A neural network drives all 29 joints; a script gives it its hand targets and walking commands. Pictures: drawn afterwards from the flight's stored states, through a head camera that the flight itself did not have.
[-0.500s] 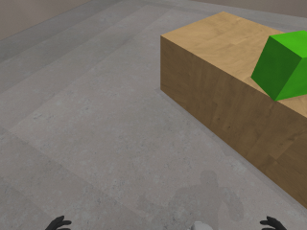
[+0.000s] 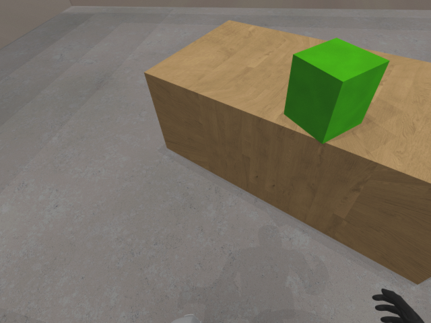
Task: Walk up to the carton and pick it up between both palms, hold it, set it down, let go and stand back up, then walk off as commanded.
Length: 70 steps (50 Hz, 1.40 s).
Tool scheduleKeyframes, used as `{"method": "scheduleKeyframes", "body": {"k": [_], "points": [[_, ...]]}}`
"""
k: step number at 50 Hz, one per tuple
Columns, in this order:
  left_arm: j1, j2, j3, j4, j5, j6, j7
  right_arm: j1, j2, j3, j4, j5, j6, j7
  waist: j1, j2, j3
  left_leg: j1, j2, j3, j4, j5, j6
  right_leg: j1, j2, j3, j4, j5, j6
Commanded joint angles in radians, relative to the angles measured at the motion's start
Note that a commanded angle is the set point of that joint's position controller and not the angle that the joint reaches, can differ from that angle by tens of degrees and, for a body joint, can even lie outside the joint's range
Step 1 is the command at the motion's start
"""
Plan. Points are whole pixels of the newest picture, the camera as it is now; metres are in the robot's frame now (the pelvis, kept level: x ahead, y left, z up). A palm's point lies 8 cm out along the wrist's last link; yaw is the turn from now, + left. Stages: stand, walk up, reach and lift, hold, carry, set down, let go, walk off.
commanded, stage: walk up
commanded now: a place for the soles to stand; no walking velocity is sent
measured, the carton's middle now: (329, 91) +0.86 -0.37 -0.08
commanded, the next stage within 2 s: none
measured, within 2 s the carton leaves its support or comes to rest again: neither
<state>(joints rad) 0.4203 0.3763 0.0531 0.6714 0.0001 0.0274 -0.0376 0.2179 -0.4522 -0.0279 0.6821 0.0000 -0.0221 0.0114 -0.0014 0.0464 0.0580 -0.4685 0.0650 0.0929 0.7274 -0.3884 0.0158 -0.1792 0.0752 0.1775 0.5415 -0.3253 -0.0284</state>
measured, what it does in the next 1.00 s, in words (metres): walks ahead, turning right: left foot, then right foot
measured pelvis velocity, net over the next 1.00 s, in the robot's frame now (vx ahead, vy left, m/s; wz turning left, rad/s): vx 0.34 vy -0.05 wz -0.35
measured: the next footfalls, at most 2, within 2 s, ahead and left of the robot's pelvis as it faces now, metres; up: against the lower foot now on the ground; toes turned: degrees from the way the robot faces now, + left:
left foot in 0.06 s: +0.18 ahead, +0.13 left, +0.00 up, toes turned +4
right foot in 0.58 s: +0.35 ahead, -0.19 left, +0.00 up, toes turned -8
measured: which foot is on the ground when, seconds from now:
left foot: up 0.00-0.04, down 0.06-0.58, up 0.60-1.00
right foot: down 0.00-0.06, up 0.08-0.56, down 0.58-1.00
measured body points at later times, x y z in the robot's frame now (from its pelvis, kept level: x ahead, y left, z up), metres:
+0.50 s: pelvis +0.17 -0.01 +0.00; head +0.16 -0.02 +0.45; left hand +0.28 +0.28 -0.10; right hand +0.19 -0.34 -0.10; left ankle +0.14 +0.12 -0.73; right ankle +0.28 -0.19 -0.69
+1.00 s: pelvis +0.34 -0.05 +0.00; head +0.34 -0.07 +0.45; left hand +0.51 +0.22 -0.09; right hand +0.33 -0.39 -0.10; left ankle +0.44 +0.02 -0.71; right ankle +0.31 -0.18 -0.73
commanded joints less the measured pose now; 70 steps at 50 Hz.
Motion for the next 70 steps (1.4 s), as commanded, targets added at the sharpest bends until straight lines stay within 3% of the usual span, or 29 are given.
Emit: {"method": "scheduleKeyframes", "body": {"k": [1,2,3,4,5,6,8,12,19,24,28,29,30,31,32,33,35,37,41,47,51,52,53,54,56,59,61,64,70], "points": [[-0.057,0.225,0.065,-0.144,0.023,-0.039,0.024,0.081,-0.127,-0.082,-0.106,-0.035,-0.062,-0.016,-0.011,-0.207,-0.071,0.238,-0.067,-0.086,-0.251,0.195,0.001,-0.051,-0.141,0.259,-0.035,0.255,-0.132],[-0.093,0.199,0.057,-0.15,0.016,-0.039,0.022,0.176,-0.154,-0.092,-0.079,-0.039,-0.068,-0.024,-0.069,-0.161,-0.12,0.485,-0.04,-0.081,-0.327,0.297,0.019,-0.212,-0.09,0.2,0.086,0.177,-0.086],[-0.078,0.129,0.041,-0.154,0.014,-0.044,0.019,0.284,-0.231,-0.117,-0.065,-0.052,-0.067,-0.031,-0.124,-0.006,-0.215,0.719,0.126,-0.242,-0.351,0.142,0.066,-0.389,-0.009,0.087,0.334,0.048,-0.036],[-0.046,0.078,0.034,-0.163,0.02,-0.045,0.025,0.32,-0.303,-0.132,-0.078,-0.069,-0.055,-0.042,-0.125,0.131,-0.22,0.759,0.41,-0.558,-0.451,-0.176,0.129,-0.559,0.046,-0.003,0.543,-0.293,0.001],[-0.018,0.179,0.065,-0.156,0.038,-0.039,0.035,0.252,-0.287,-0.134,-0.106,-0.067,-0.048,-0.05,-0.08,-0.004,-0.126,0.624,0.509,-0.705,-0.561,-0.406,0.182,-0.614,-0.017,-0.024,0.662,-0.269,0.034],[-0.026,0.23,0.078,-0.162,0.046,-0.026,0.026,0.175,-0.258,-0.132,-0.122,-0.063,-0.055,-0.047,-0.043,-0.077,-0.038,0.463,0.499,-0.63,-0.593,-0.524,0.189,-0.583,-0.089,-0.024,0.682,-0.2,0.043],[0.002,0.218,0.072,-0.136,0.043,-0.023,-0.001,0.12,-0.215,-0.12,-0.123,-0.06,-0.068,-0.039,-0.004,-0.081,0.032,0.358,0.373,-0.377,-0.556,-0.333,0.124,-0.5,-0.137,-0.039,0.61,-0.09,0.055],[-0.017,0.185,0.055,-0.094,0.026,-0.022,-0.031,0.126,-0.2,-0.122,-0.142,-0.057,-0.077,-0.032,-0.013,0.028,0.036,0.321,0.255,-0.116,-0.545,-0.135,0.055,-0.465,-0.133,-0.112,0.532,0.088,0.053],[-0.115,0.168,0.042,-0.132,0.031,-0.018,-0.047,0.152,-0.186,-0.132,-0.153,-0.057,-0.063,-0.022,-0.036,0.05,0.061,0.391,0.246,-0.003,-0.515,-0.132,0.153,-0.5,-0.172,-0.178,0.347,0.161,0.056],[-0.162,0.167,0.04,-0.147,0.039,-0.028,-0.052,0.164,-0.224,-0.132,-0.147,-0.054,-0.063,-0.018,-0.049,0.042,0.05,0.434,0.275,0.048,-0.425,0.03,0.16,-0.41,-0.191,-0.186,0.161,0.184,0.019],[0.02,0.199,0.064,-0.061,0.041,-0.039,-0.03,0.099,-0.218,-0.122,-0.137,-0.046,-0.038,-0.018,0.066,-0.086,-0.076,0.365,0.198,0.146,-0.079,0.109,0.105,-0.073,-0.112,-0.202,0.028,0.15,-0.024],[0.126,0.25,0.087,-0.02,0.033,-0.042,-0.011,0.115,-0.18,-0.107,-0.141,-0.054,-0.027,-0.013,0.115,-0.224,-0.113,0.265,0.135,0.126,0.183,0.071,0.079,0.069,-0.054,-0.133,0.007,0.078,-0.039],[0.156,0.332,0.108,-0.016,0.03,-0.041,0.013,0.118,-0.111,-0.084,-0.164,-0.056,-0.019,-0.001,0.115,-0.433,-0.052,0.096,0.03,0.107,0.384,-0.19,0.051,0.064,-0.155,0.141,-0.096,-0.002,-0.055],[0.108,0.383,0.115,-0.066,0.016,-0.038,0.02,0.106,-0.102,-0.079,-0.188,-0.043,-0.011,0.006,0.087,-0.451,0.011,-0.095,-0.078,0.011,0.498,-0.339,0.023,0.024,-0.212,0.498,-0.266,-0.246,-0.108],[0.078,0.381,0.115,-0.099,0.009,-0.035,0.027,0.104,-0.152,-0.098,-0.19,-0.027,0.002,0.008,0.083,-0.347,0.033,-0.126,-0.049,-0.11,0.547,-0.312,0.022,-0.043,-0.306,0.683,-0.393,-0.477,-0.172],[0.029,0.368,0.109,-0.113,-0.001,-0.031,0.037,0.11,-0.19,-0.104,-0.175,-0.02,0.006,0.008,0.058,-0.26,0.076,-0.115,-0.019,-0.143,0.539,-0.258,0.029,-0.086,-0.293,0.655,-0.394,-0.581,-0.176],[0.004,0.333,0.088,-0.114,0.003,-0.027,0.047,0.136,-0.19,-0.096,-0.142,-0.025,-0.004,0.012,0.033,-0.217,0.029,-0.082,-0.008,-0.145,0.462,-0.177,0.037,-0.045,-0.226,0.498,-0.31,-0.401,-0.152],[0.007,0.296,0.072,-0.111,0.007,-0.029,0.049,0.128,-0.177,-0.09,-0.123,-0.034,-0.004,0.019,0.031,-0.216,-0.04,-0.032,-0.019,-0.124,0.404,-0.103,0.028,-0.044,-0.199,0.426,-0.295,-0.321,-0.114],[0.024,0.255,0.068,-0.118,0.019,-0.031,0.056,0.082,-0.14,-0.081,-0.135,-0.043,-0.005,0.022,0.051,-0.196,-0.026,-0.072,-0.012,-0.1,0.287,-0.033,0.001,-0.022,-0.177,0.328,-0.26,-0.186,-0.14],[0.0,0.249,0.069,-0.139,0.033,-0.018,0.039,0.059,-0.133,-0.079,-0.153,-0.037,-0.023,0.012,0.062,-0.257,0.033,-0.027,-0.041,-0.087,0.069,-0.065,-0.002,-0.097,-0.166,0.349,-0.235,-0.21,-0.198],[-0.138,0.19,0.046,-0.179,0.021,-0.015,0.034,0.301,-0.156,-0.091,-0.077,-0.03,-0.064,-0.024,-0.078,-0.173,-0.077,0.465,-0.019,-0.068,-0.323,0.305,0.001,-0.309,-0.061,0.223,0.047,-0.11,-0.089],[-0.104,0.114,0.031,-0.169,0.021,-0.019,0.035,0.374,-0.23,-0.112,-0.063,-0.045,-0.067,-0.036,-0.105,-0.013,-0.15,0.662,0.14,-0.235,-0.357,0.162,0.025,-0.473,0.031,0.112,0.28,-0.185,-0.037],[-0.064,0.093,0.034,-0.17,0.034,-0.021,0.041,0.39,-0.31,-0.13,-0.085,-0.059,-0.052,-0.05,-0.095,0.089,-0.12,0.674,0.417,-0.553,-0.466,-0.142,0.07,-0.633,0.084,0.025,0.496,-0.284,0.012],[-0.023,0.186,0.065,-0.163,0.048,-0.015,0.046,0.32,-0.305,-0.135,-0.12,-0.06,-0.044,-0.061,-0.052,-0.028,-0.051,0.559,0.508,-0.647,-0.55,-0.328,0.116,-0.646,0.009,0.018,0.598,-0.242,0.043],[-0.031,0.231,0.081,-0.158,0.052,0.001,0.027,0.259,-0.241,-0.127,-0.126,-0.056,-0.059,-0.062,-0.022,-0.094,0.055,0.398,0.429,-0.469,-0.551,-0.345,0.065,-0.581,-0.066,0.02,0.618,-0.113,0.057],[0.043,0.191,0.06,-0.081,0.039,-0.006,0.014,0.237,-0.214,-0.123,-0.138,-0.039,-0.062,-0.065,0.012,0.005,0.044,0.399,0.255,-0.112,-0.446,0.316,-0.101,-0.477,-0.054,-0.062,0.541,0.035,0.056],[0.032,0.162,0.051,-0.053,0.022,0.002,0.021,0.24,-0.173,-0.116,-0.145,-0.027,-0.054,-0.06,0.017,0.048,-0.003,0.419,0.176,0.041,-0.372,0.719,-0.119,-0.41,-0.034,-0.1,0.527,0.099,0.052],[0.005,0.128,0.034,-0.047,0.014,0.015,0.033,0.205,-0.132,-0.108,-0.177,-0.021,-0.023,-0.06,0.025,0.084,-0.032,0.452,0.132,0.102,-0.322,0.871,-0.078,-0.387,-0.017,-0.14,0.483,0.165,0.051],[-0.1,0.135,0.025,-0.082,0.042,0.036,0.033,0.249,-0.152,-0.106,-0.163,-0.012,0.016,-0.067,-0.016,0.076,-0.022,0.578,0.196,0.069,-0.217,0.772,0.007,-0.428,-0.036,-0.185,0.262,0.196,0.043]]}}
